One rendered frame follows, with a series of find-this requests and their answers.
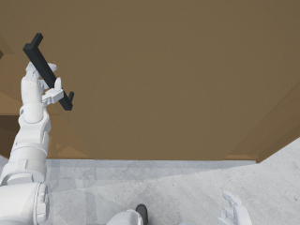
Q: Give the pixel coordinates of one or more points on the robot left hand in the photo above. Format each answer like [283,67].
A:
[32,87]

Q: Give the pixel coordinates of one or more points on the wardrobe door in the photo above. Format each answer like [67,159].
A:
[280,120]
[162,79]

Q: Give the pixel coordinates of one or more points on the left robot upper arm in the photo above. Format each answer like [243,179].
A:
[24,204]

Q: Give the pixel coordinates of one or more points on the left robot thigh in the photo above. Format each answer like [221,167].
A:
[126,218]

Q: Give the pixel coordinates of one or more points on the robot left foot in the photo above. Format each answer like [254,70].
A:
[142,210]

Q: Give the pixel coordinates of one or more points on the robot right hand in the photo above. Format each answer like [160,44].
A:
[239,215]

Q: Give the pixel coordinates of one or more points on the handle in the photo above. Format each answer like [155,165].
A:
[33,53]

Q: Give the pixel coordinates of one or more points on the robot left forearm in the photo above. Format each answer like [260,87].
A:
[27,159]

